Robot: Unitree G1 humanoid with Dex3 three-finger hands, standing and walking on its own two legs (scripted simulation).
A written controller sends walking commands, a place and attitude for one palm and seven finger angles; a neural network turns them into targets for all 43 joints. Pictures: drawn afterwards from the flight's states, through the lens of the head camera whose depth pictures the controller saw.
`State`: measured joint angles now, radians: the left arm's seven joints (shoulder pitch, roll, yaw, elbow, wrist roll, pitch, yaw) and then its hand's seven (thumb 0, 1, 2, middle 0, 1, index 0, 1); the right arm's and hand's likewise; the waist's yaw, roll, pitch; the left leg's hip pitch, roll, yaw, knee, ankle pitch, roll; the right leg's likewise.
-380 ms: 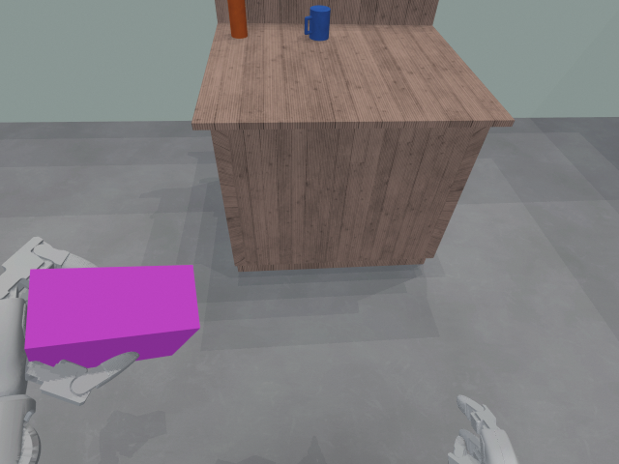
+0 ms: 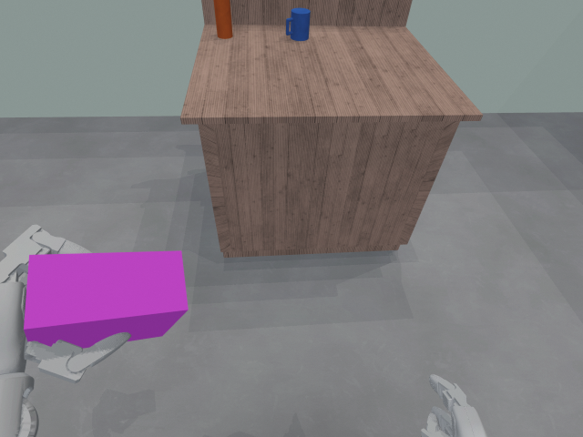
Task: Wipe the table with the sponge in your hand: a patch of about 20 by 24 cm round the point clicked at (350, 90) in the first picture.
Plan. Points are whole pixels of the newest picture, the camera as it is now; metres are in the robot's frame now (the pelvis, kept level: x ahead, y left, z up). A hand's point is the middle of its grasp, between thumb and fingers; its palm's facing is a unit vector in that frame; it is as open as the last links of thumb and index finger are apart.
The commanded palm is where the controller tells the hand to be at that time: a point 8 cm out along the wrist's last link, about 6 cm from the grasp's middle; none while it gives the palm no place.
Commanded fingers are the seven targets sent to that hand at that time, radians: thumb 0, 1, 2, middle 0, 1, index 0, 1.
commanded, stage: look at it before walking up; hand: left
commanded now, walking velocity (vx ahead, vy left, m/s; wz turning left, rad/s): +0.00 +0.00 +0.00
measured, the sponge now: (130, 300) +0.23 +0.20 +0.13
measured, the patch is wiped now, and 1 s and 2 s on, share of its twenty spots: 0.00 0.00 0.00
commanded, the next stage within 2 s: walk to a spot facing it in 0.02 s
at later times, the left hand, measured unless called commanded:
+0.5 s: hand (137, 272) +0.25 +0.20 +0.15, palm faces +0.36 -0.85 -0.38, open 10.8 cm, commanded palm +0.20 +0.24 +0.18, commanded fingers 0.00 0.10 1.30 -1.20 -1.60 -1.20 -1.60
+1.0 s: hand (233, 177) +0.41 +0.12 +0.16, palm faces +0.17 -0.87 -0.46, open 10.7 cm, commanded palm +0.36 +0.17 +0.18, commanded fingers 0.00 0.10 1.30 -1.20 -1.60 -1.20 -1.60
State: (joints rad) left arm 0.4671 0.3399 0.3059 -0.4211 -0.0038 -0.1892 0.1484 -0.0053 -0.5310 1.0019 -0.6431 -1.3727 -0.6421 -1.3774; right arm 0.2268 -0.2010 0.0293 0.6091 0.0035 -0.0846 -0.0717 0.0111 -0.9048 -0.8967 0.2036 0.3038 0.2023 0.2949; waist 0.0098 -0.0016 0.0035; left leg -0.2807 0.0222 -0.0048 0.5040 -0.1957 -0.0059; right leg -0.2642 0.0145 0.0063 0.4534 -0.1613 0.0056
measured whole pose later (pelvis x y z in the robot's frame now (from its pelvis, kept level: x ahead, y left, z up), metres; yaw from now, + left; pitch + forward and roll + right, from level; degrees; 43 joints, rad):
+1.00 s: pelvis +0.14 -0.06 +0.00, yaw -14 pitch +0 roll +0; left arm 0.48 0.37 0.34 -0.49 0.01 -0.20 0.15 -0.01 -0.53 1.01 -0.64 -1.38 -0.64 -1.38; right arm 0.24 -0.13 0.05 0.60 -0.01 -0.11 -0.06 0.01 -0.90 -0.90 0.20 0.30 0.20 0.30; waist 0.00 0.01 0.04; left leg -0.15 0.17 0.21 0.50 -0.32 -0.07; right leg -0.44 -0.06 -0.15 0.76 -0.35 0.01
